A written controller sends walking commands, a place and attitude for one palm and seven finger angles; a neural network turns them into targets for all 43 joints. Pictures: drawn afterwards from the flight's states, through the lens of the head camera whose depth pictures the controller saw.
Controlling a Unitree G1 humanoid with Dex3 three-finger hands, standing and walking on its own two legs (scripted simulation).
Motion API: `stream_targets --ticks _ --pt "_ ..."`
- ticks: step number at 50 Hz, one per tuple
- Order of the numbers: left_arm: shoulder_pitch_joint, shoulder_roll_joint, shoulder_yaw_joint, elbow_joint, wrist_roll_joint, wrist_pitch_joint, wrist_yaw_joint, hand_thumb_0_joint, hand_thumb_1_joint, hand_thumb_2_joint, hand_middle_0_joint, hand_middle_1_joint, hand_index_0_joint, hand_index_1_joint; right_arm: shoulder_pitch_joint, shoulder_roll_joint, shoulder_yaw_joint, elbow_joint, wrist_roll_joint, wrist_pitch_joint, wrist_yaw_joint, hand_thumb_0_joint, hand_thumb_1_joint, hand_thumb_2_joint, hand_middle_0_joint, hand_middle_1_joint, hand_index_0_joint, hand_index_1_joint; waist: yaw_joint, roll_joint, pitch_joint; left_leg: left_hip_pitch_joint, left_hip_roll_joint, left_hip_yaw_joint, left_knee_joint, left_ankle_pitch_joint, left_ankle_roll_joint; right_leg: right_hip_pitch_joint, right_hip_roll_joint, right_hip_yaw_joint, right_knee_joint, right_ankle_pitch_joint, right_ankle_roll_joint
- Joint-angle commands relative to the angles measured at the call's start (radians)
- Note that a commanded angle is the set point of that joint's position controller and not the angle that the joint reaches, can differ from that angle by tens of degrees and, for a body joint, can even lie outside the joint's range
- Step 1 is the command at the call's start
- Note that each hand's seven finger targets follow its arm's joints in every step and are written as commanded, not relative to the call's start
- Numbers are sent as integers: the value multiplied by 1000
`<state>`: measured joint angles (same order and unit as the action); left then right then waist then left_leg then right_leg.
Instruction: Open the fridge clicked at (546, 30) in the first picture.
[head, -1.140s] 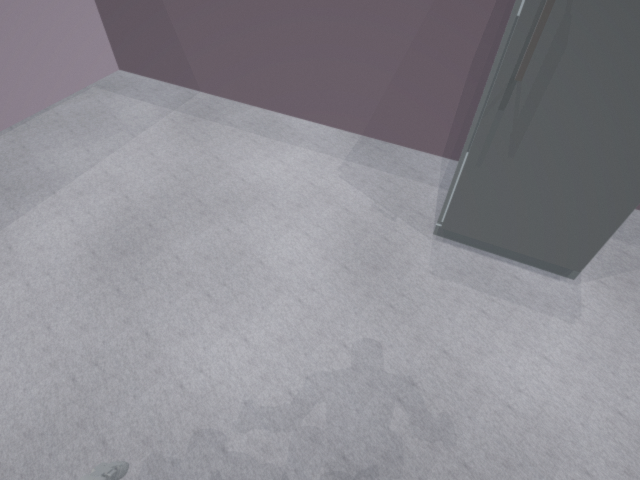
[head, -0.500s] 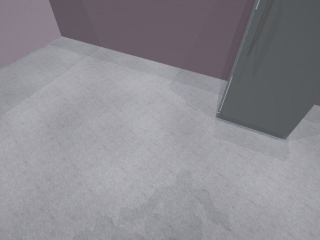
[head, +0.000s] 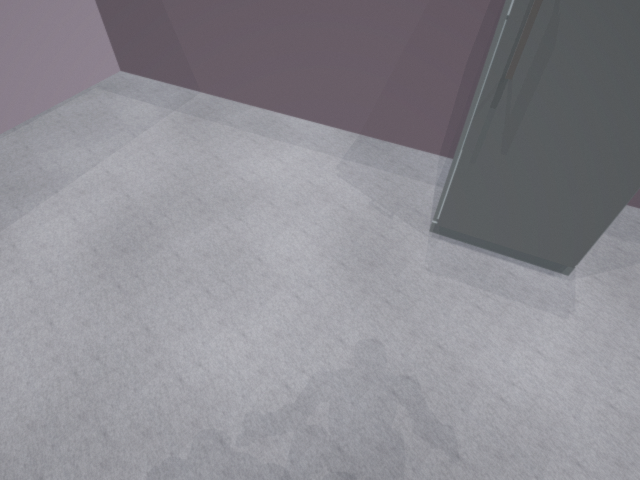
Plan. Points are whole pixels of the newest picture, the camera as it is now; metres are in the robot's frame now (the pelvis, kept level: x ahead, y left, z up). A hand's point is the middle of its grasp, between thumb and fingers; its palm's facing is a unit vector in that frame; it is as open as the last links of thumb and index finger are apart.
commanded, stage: look at it before walking up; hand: left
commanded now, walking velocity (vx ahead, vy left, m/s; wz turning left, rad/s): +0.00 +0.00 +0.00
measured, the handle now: (536, 5) +1.18 -0.49 +0.17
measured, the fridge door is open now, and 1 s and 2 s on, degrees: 0 0 0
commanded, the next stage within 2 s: walk to a spot facing it in 0.30 s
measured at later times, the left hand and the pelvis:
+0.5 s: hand out of the picture +0.09 +0.25 -0.16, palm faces -0.04 -0.94 -0.34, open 7.4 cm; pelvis +0.01 +0.00 +0.00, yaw -1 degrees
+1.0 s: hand out of the picture +0.06 +0.14 -0.16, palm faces -0.21 -0.95 -0.23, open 7.4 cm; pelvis +0.02 -0.04 +0.00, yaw -17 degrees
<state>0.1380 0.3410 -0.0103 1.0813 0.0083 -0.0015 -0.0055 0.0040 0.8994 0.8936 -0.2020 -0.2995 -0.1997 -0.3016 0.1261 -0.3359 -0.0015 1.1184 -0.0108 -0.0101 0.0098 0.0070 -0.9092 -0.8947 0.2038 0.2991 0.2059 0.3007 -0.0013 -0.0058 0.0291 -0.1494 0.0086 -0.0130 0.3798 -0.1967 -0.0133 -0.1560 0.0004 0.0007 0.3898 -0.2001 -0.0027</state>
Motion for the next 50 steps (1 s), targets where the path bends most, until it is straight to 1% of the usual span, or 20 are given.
stream_targets --ticks 1,16,21,24,28,31,32,34,35,36,37,38,39,40,41,42,43,45,48,50 --pt "-44 205 45 -60 3 -27 17 0 900 900 -200 -300 -200 -300 -54 -207 -36 -65 1 -21 -19 0 -900 -900 200 300 200 300 0 6 -47 5 103 -91 -63 80 37 -10 -123 116 -80 55 -30" --pt "-47 207 44 -56 2 -26 16 0 900 900 -200 -300 -200 -300 -64 -210 -34 -66 3 -20 -20 0 -900 -900 200 300 200 300 0 6 -49 18 108 -87 -68 106 36 4 -120 113 -77 103 -28" --pt "-44 212 46 -59 2 -27 16 0 900 900 -200 -300 -200 -300 -64 -214 -36 -67 2 -23 -23 0 -900 -900 200 300 200 300 2 11 -77 50 114 -75 -52 159 36 17 -121 117 -62 180 -32" --pt "3 114 37 -62 2 3 21 0 900 900 -200 -300 -200 -300 -6 -104 -25 -68 0 -5 -30 0 -900 -900 200 300 200 300 -3 -6 -64 50 119 -20 12 175 17 -31 -116 133 -6 264 -23" --pt "33 104 50 -107 7 30 19 0 900 900 -200 -300 -200 -300 31 -108 -46 -112 -1 16 -41 0 -900 -900 200 300 200 300 -8 7 -57 49 149 5 62 178 21 -109 -86 144 91 304 -24" --pt "37 85 60 -145 8 39 10 0 900 900 -200 -300 -200 -300 25 -125 -66 -150 -4 22 -45 0 -900 -900 200 300 200 300 -9 81 -51 49 216 -30 36 163 61 -192 -31 106 221 203 -7" --pt "39 73 62 -156 9 42 7 0 900 900 -200 -300 -200 -300 22 -132 -72 -161 -4 21 -46 0 -900 -900 200 300 200 300 -9 126 -42 42 261 -58 15 194 91 -222 -9 79 308 90 2" --pt "41 44 70 -182 9 51 4 0 900 900 -200 -300 -200 -300 17 -129 -80 -179 -6 15 -43 0 -900 -900 200 300 200 300 -8 209 -26 19 365 -98 -33 312 179 -274 2 20 517 -297 22" --pt "48 37 75 -194 9 53 1 0 900 900 -200 -300 -200 -300 1 -124 -82 -193 -7 12 -44 0 -900 -900 200 300 200 300 2 203 -26 -1 379 -82 -18 351 192 -265 -21 32 541 -331 21" --pt "70 30 81 -197 8 54 -2 0 900 900 -200 -300 -200 -300 -27 -120 -87 -208 -11 12 -44 0 -900 -900 200 300 200 300 20 200 -19 -39 379 -45 13 352 180 -226 -46 35 510 -330 14" --pt "124 21 83 -191 9 49 -8 0 900 900 -200 -300 -200 -300 -50 -122 -88 -217 -14 13 -41 0 -900 -900 200 300 200 300 48 186 -49 -57 358 -4 58 258 146 -151 -54 15 420 -287 10" --pt "183 22 85 -175 14 42 -16 0 900 900 -200 -300 -200 -300 -59 -124 -89 -219 -14 18 -36 0 -900 -900 200 300 200 300 73 137 -81 -99 314 42 143 87 102 -54 -31 -25 304 -205 12" --pt "262 42 98 -152 20 32 -17 0 900 900 -200 -300 -200 -300 -71 -98 -87 -226 -9 25 -30 0 -900 -900 200 300 200 300 116 22 -96 -208 234 113 325 -142 39 71 -43 10 127 -102 5" --pt "296 156 116 -150 35 12 -3 0 900 900 -200 -300 -200 -300 -46 0 -68 -259 -3 32 -21 0 -900 -900 200 300 200 300 118 -381 -47 -480 63 190 652 -447 -40 130 -275 457 -106 -177 -77" --pt "318 175 115 -162 15 11 13 0 900 900 -200 -300 -200 -300 -105 -15 -63 -300 -9 27 -18 0 -900 -900 200 300 200 300 132 -354 1 -548 30 51 769 -456 -38 41 -364 688 -233 -197 -156" --pt "270 154 117 -179 13 8 18 0 900 900 -200 -300 -200 -300 -106 -34 -73 -299 -9 23 -13 0 -900 -900 200 300 200 300 95 -223 50 -558 77 -9 792 -339 -27 16 -348 609 -243 -324 -195" --pt "232 124 115 -189 11 -2 18 0 900 900 -200 -300 -200 -300 -98 -33 -75 -284 -8 16 -7 0 -900 -900 200 300 200 300 75 -182 49 -548 93 2 802 -271 -27 -10 -306 612 -248 -404 -182" --pt "187 69 100 -198 9 -23 13 0 900 900 -200 -300 -200 -300 -76 -38 -80 -260 -15 6 -1 0 -900 -900 200 300 200 300 44 -81 69 -504 108 -13 784 -142 -37 -61 -256 523 -227 -322 -176" --pt "241 49 97 -171 7 -45 8 0 900 900 -200 -300 -200 -300 -18 4 -80 -233 -15 3 4 0 -900 -900 200 300 200 300 26 -30 9 -490 94 9 740 -51 -51 17 -191 392 -180 -90 -157" --pt "277 35 97 -157 7 -52 7 0 900 900 -200 -300 -200 -300 -11 17 -80 -237 -16 2 3 0 -900 -900 200 300 200 300 29 -64 -7 -515 90 8 726 -24 -60 60 -172 374 -175 -47 -156"
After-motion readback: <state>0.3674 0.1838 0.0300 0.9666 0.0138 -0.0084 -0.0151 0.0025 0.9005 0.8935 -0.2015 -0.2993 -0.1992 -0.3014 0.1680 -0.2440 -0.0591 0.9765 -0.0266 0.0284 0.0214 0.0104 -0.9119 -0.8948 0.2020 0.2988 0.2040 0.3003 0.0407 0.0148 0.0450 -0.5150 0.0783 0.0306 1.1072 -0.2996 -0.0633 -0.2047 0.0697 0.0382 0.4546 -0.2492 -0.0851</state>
